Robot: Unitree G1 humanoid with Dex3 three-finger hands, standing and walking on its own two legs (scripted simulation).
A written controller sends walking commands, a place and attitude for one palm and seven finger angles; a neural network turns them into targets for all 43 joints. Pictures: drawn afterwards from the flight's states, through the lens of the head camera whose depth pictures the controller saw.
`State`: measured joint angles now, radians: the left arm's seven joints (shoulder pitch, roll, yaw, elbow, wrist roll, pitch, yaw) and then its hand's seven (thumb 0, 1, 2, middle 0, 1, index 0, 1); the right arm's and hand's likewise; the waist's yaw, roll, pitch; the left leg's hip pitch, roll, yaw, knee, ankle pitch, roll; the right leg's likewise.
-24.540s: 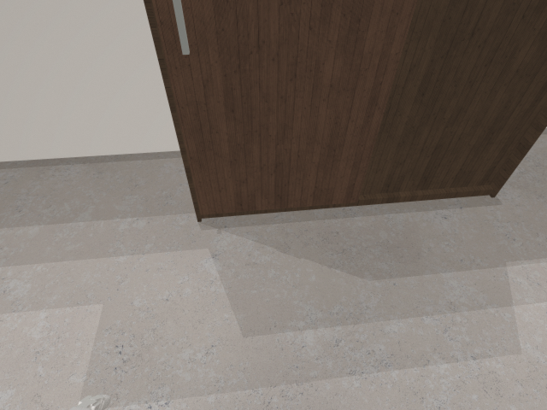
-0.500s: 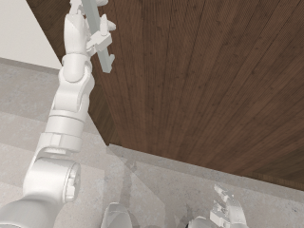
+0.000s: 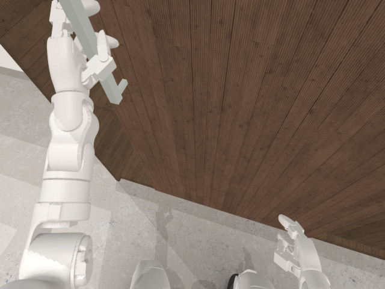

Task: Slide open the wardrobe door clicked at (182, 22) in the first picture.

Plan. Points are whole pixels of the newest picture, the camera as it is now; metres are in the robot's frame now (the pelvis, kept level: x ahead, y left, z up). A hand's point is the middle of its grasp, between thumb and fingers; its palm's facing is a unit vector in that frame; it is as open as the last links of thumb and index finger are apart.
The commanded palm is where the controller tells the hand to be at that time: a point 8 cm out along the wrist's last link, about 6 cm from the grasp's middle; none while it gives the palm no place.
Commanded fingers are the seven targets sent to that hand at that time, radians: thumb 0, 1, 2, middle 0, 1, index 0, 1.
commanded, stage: step sideways, sliding the door along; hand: left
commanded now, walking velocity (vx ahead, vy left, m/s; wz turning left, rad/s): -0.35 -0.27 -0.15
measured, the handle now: (94, 33) +0.44 +0.26 +0.22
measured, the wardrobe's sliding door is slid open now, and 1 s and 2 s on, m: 0.22 0.58 0.58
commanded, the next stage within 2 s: stop walking and hold the door there in 1.02 s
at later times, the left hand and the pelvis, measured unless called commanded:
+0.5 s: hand (235, 91) +0.37 +0.02 +0.21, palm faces +0.06 -1.00 +0.01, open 6.6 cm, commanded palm +0.34 +0.01 +0.20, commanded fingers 0.00 0.90 0.90 -0.45 -1.40 -0.45 -1.40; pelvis -0.01 -0.10 +0.03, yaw -3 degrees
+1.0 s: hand (345, 113) +0.36 -0.12 +0.21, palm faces +0.10 -0.99 -0.04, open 6.1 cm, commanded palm +0.33 -0.14 +0.20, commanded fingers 0.00 0.90 0.90 -0.45 -1.40 -0.45 -1.40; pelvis -0.06 -0.25 +0.02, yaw -7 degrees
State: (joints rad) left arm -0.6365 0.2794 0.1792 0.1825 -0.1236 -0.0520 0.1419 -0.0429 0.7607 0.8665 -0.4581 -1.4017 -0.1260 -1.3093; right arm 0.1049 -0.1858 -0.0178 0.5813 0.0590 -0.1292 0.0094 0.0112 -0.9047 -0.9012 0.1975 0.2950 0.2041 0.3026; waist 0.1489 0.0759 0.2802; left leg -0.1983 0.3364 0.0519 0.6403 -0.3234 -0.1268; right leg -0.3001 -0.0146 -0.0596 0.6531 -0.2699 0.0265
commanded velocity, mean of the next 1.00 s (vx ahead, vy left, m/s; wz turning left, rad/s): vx -0.16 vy -0.28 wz -0.12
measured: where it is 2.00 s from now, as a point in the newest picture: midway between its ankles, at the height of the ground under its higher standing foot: outside the picture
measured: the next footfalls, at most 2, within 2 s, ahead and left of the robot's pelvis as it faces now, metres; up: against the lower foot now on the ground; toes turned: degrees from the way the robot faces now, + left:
left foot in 0.24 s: +0.02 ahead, +0.08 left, +0.00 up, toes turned +11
right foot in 0.62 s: +0.04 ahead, -0.33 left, +0.00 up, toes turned -8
